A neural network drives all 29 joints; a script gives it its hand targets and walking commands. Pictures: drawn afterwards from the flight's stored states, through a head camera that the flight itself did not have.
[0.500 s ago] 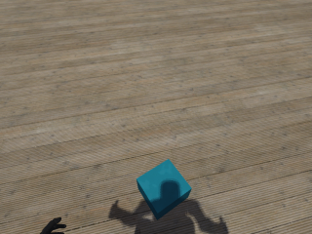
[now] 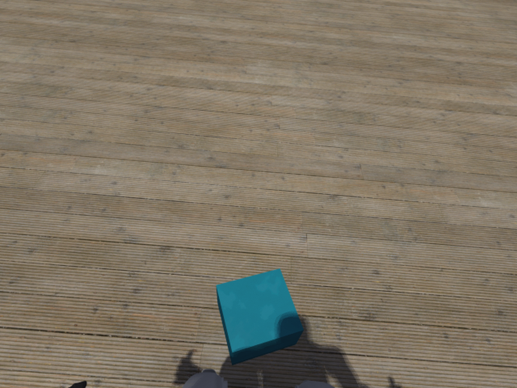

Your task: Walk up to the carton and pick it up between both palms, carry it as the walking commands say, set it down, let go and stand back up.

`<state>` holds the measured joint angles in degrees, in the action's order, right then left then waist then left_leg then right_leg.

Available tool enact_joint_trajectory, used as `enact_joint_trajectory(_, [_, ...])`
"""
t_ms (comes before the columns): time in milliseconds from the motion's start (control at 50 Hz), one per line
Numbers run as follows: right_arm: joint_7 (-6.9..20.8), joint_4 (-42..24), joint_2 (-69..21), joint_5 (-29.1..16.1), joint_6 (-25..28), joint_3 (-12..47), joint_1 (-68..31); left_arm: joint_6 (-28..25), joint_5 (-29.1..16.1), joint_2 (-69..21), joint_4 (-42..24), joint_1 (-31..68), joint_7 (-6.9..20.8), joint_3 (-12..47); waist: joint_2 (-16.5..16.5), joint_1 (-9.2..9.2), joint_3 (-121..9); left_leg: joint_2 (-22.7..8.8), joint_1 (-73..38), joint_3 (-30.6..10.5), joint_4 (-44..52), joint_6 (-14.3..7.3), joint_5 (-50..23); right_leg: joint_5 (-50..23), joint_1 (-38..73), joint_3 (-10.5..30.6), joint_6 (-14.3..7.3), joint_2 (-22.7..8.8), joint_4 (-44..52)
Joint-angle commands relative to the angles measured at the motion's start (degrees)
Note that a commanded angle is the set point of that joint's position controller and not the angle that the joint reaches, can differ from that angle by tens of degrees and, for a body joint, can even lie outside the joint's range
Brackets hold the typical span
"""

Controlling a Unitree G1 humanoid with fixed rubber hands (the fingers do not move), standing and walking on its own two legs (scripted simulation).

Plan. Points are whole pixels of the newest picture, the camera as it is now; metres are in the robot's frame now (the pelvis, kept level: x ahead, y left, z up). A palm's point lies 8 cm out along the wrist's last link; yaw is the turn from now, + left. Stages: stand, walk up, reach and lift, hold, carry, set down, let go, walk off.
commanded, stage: walk up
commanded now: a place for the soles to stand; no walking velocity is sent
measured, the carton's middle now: (256, 315) +0.47 +0.00 -0.63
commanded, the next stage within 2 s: none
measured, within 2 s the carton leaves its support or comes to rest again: neither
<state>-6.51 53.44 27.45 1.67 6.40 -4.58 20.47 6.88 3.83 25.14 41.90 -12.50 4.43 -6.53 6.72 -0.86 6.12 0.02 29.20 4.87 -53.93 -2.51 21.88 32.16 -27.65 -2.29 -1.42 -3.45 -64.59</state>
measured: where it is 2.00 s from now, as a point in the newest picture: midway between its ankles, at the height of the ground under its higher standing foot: outside the picture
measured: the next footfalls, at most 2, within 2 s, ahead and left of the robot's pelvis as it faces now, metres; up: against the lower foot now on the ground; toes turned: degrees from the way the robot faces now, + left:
right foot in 0.24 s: +0.12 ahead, -0.29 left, +0.00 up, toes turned +15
left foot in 0.58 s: +0.07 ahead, -0.06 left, +0.00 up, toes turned +30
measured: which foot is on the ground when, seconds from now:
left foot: down 0.00-0.26, up 0.28-0.56, down 0.58-1.00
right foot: up 0.00-0.22, down 0.24-1.00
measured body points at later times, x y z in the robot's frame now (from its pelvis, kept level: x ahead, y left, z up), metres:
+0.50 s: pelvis +0.02 -0.17 +0.00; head +0.05 -0.16 +0.45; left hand +0.01 +0.16 -0.11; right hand +0.18 -0.49 -0.10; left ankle +0.03 -0.06 -0.66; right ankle +0.07 -0.28 -0.68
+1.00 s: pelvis +0.04 -0.17 +0.02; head +0.07 -0.17 +0.47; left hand -0.02 +0.16 -0.08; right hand +0.28 -0.41 -0.10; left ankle +0.03 -0.06 -0.68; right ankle +0.09 -0.30 -0.68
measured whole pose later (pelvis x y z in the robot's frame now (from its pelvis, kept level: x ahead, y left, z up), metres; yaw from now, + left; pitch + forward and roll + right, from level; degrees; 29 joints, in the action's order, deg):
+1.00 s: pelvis +0.04 -0.17 +0.02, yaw +23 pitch -2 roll +0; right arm 0.8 56.8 23.9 0.5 1.7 -2.8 4.0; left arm -3.1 -0.4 22.6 56.7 -9.8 -1.1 -1.1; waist -2.7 -1.4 5.6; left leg 1.4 23.8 -0.6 -48.7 -1.6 22.9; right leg 26.1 -20.0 -5.7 1.8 -5.8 -48.6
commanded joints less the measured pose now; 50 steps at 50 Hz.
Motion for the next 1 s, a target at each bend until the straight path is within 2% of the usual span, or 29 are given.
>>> enact_joint_trajectory(0, [-3.0,-2.5,22.2,0.0,0.9,-5.7,5.7,-2.1,0.0,13.7,-9.2,8.1,-1.4,-4.4,-6.6,3.79,-5.1,-24.7,-17.5,-42.1,25.2,-14.9,-1.0,0.2,-22.5,10.2,1.5,-5.8,-14.6])
enact_joint_trajectory(40, [-2.8,-3.6,21.9,0.1,0.9,-5.2,3.1,-2.1,0.2,13.3,-6.8,4.7,-0.5,-4.7,-11.8,2.64,-5.4,-20.2,-8.6,-32.7,22.3,-12.4,-2.8,-0.9,-13.9,10.4,2.1,-6.7,-9.6])
enact_joint_trajectory(80, [-2.6,-3.5,22.0,0.4,1.0,-5.2,2.7,-2.1,-0.2,13.0,-7.0,3.8,-0.1,-4.9,-13.6,2.37,-4.1,-19.6,-3.3,-29.7,19.7,-11.8,-7.5,-1.5,-12.0,8.9,1.9,-5.9,-8.1])
enact_joint_trajectory(140, [-2.0,-4.2,22.0,0.7,0.3,-4.8,1.2,-2.1,-0.5,12.7,-7.0,2.8,0.4,-5.4,-16.9,2.78,-6.1,-16.1,-0.2,-28.3,20.6,-10.6,1.6,-2.1,-7.6,5.2,1.3,-2.9,-3.5])
enact_joint_trajectory(180, [-0.7,-5.9,21.1,0.9,-0.7,-4.9,-4.7,-2.5,-1.5,11.8,-3.6,-3.3,0.0,-5.5,-20.4,-0.69,-9.0,-12.3,5.8,-25.2,18.7,-8.7,8.2,-1.2,2.1,0.3,0.4,0.6,3.2])
enact_joint_trajectory(220, [0.4,-6.4,17.3,0.9,-2.2,-3.6,-9.7,-4.0,-2.4,12.0,0.9,-11.6,-0.9,-5.8,-13.8,-6.08,-9.3,-5.0,15.6,-14.1,4.9,-4.1,12.8,-2.4,16.1,-3.4,-0.4,3.8,19.9])
enact_joint_trajectory(240, [0.0,-7.6,9.4,0.2,-2.4,-1.1,-10.0,-4.8,-0.4,16.9,0.6,-13.3,-1.4,-6.3,9.0,-9.02,-5.9,4.6,27.1,-7.9,-18.0,0.1,14.6,13.5,13.2,19.6,-5.6,-9.0,33.8])
enact_joint_trajectory(260, [-1.4,-10.1,10.1,0.0,-2.5,-2.0,-11.0,-5.3,-1.9,21.4,-3.0,-3.7,-1.7,-7.2,15.2,-6.05,-6.0,2.7,25.5,-9.7,-24.4,1.1,19.6,22.2,3.7,44.8,-11.2,-20.6,50.5])
enact_joint_trajectory(280, [-0.9,-9.5,13.2,0.8,-2.4,-2.1,-12.6,-6.0,-2.3,21.1,-4.2,1.6,-1.9,-6.7,5.4,-4.0,-1.3,-1.1,23.9,-12.2,-25.9,1.3,12.1,23.7,1.1,46.8,-12.8,-22.9,51.9])
enact_joint_trajectory(300, [0.0,-7.5,14.1,-0.5,-2.6,-2.4,-9.0,-6.6,-3.2,19.2,-4.0,3.5,-2.4,-5.6,0.0,-1.62,-0.1,-2.3,21.5,-12.6,-25.4,0.8,6.0,20.8,1.6,37.7,-10.8,-20.4,48.2])
enact_joint_trajectory(320, [1.1,-6.3,13.6,-1.0,-2.6,-2.9,-8.6,-6.9,-2.7,18.5,-3.2,4.3,-3.3,-5.0,-1.8,-0.76,1.8,-2.4,19.5,-10.5,-24.1,0.7,6.0,16.7,1.3,35.8,-10.2,-19.5,46.1])
enact_joint_trajectory(340, [1.9,-4.6,13.6,-1.1,-2.4,-3.3,-6.6,-7.2,-2.3,18.3,-2.7,3.8,-3.5,-4.7,0.7,-0.38,1.7,-3.2,15.6,-9.6,-21.7,1.2,6.0,13.5,0.5,29.8,-8.5,-17.7,43.4])
enact_joint_trajectory(380, [3.4,-3.4,13.5,-1.5,-2.6,-3.7,-5.3,-8.1,-2.0,18.6,-0.7,3.4,-3.7,-4.1,4.7,-0.32,0.3,-2.8,10.4,-6.2,-15.9,1.4,8.2,5.9,1.7,22.3,-10.0,-17.2,40.1])
enact_joint_trajectory(500, [5.9,-5.2,10.8,-0.4,-3.5,-3.3,-10.6,-10.3,-2.7,18.6,3.9,-1.1,-5.4,-2.6,2.2,-0.99,-2.6,-1.0,6.0,-5.1,-0.7,-1.3,10.7,-15.0,10.7,18.0,-11.6,-20.9,35.5])
enact_joint_trajectory(540, [6.0,-4.8,8.8,-0.7,-2.9,-3.8,-5.8,-10.4,-3.1,16.9,4.9,1.0,-5.7,-1.3,0.6,3.58,-7.2,1.0,-7.6,-4.2,13.2,-3.0,4.7,-28.8,8.4,8.6,-8.0,-18.2,26.2])
enact_joint_trajectory(560, [5.8,-3.2,11.6,0.0,-2.5,-4.4,-3.7,-10.6,-3.7,13.0,4.0,1.5,-5.5,0.3,-8.0,5.04,-10.6,-1.8,-20.4,-12.7,17.4,-4.5,-0.3,-30.8,-0.7,2.1,-3.6,-13.2,17.2])
enact_joint_trajectory(580, [5.8,-3.2,15.7,0.6,-2.2,-5.6,-3.0,-10.9,-4.5,10.2,3.8,0.9,-5.2,1.0,-20.0,5.45,-12.6,-9.5,-24.1,-33.7,21.6,-10.9,-0.9,-19.7,-9.6,-3.9,0.4,-3.8,7.2])
enact_joint_trajectory(600, [5.5,-2.3,17.1,-0.8,-2.7,-5.6,-2.2,-10.5,-4.8,12.6,3.8,4.7,-5.7,0.1,-19.5,6.45,-12.2,-14.6,-22.8,-41.2,21.9,-16.8,-8.5,1.6,-9.7,-0.6,-0.2,-1.7,7.8])
enact_joint_trajectory(620, [5.6,-3.0,15.0,-1.1,-2.9,-5.0,-4.1,-10.5,-4.8,12.4,4.6,6.2,-6.1,-0.1,-15.0,5.86,-10.0,-15.2,-20.9,-38.1,21.0,-16.5,-13.5,7.7,-8.8,1.1,-0.2,-2.8,8.6])
enact_joint_trajectory(640, [5.4,-3.6,13.7,-0.9,-3.1,-4.5,-5.4,-10.6,-4.6,12.1,5.6,5.0,-5.9,0.4,-9.4,4.83,-9.8,-14.7,-19.8,-32.6,20.5,-14.1,-14.8,5.6,-8.0,0.4,-0.7,-2.5,10.6])
enact_joint_trajectory(700, [5.4,-4.9,10.8,-1.2,-4.1,-2.5,-16.2,-11.1,-3.8,10.7,10.7,-5.4,-6.3,0.8,-7.8,-2.21,-11.0,-9.0,-6.9,-23.7,13.6,-7.7,-15.5,-13.4,10.4,0.9,-1.8,-1.4,26.0])
enact_joint_trajectory(740, [5.7,-4.1,7.7,-2.0,-4.6,-1.3,-15.4,-12.0,-3.1,17.2,11.1,-3.5,-6.5,-0.7,5.3,-2.75,-8.4,2.1,5.1,-10.3,-1.6,-0.1,-7.7,-12.4,17.0,21.9,-9.2,-15.4,38.1])
enact_joint_trajectory(760, [5.3,-3.5,8.5,-1.4,-4.4,-1.4,-15.2,-12.1,-3.2,17.6,10.4,-1.5,-6.4,-1.0,4.8,-1.52,-6.2,0.4,5.2,-7.7,-2.1,0.8,0.0,-22.4,15.6,24.6,-13.4,-20.8,38.0])
enact_joint_trajectory(780, [5.5,-2.9,8.7,-0.8,-4.1,-1.0,-15.7,-12.1,-3.0,17.0,10.4,-0.7,-6.5,-0.5,1.4,-1.11,-4.9,-0.2,5.4,-8.2,-1.2,0.1,4.9,-29.9,15.4,22.8,-14.2,-21.7,35.9])
enact_joint_trajectory(820, [6.3,-1.6,8.3,-1.0,-3.6,-1.2,-15.5,-11.9,-3.0,16.7,10.0,1.0,-6.6,0.5,-2.2,0.52,-3.2,-1.3,-2.1,-7.1,6.9,-0.9,1.8,-32.3,9.7,15.6,-10.6,-17.6,32.6])
enact_joint_trajectory(860, [6.6,-0.4,9.4,-1.2,-3.0,-1.8,-12.7,-12.0,-3.5,13.8,8.7,3.6,-6.3,1.6,-0.7,2.82,-6.9,-2.8,-14.9,-11.4,13.6,-3.2,-15.6,-31.2,3.7,5.8,-4.6,-10.8,27.0])
enact_joint_trajectory(900, [6.6,0.2,12.3,-1.2,-3.0,-2.3,-13.6,-11.4,-4.9,10.6,9.5,3.1,-6.2,2.4,-8.9,1.9,-11.6,-10.7,-16.4,-27.7,18.0,-10.1,-19.4,-18.1,3.4,0.2,0.1,-1.7,18.6])
enact_joint_trajectory(920, [6.7,0.2,12.2,-1.5,-3.5,-2.0,-14.7,-11.3,-4.8,11.4,10.7,4.1,-6.4,1.9,-7.9,1.69,-11.5,-11.2,-14.5,-28.2,18.7,-11.0,-20.3,-14.5,6.1,0.7,0.1,-1.6,19.5])
enact_joint_trajectory(980, [6.2,0.7,9.4,-2.0,-4.6,-0.5,-20.3,-11.4,-4.1,11.8,13.2,2.9,-6.3,2.0,-8.6,-0.84,-8.4,-5.7,-5.1,-19.0,14.5,-5.1,-15.6,-12.3,11.8,5.5,-2.5,-4.5,31.0])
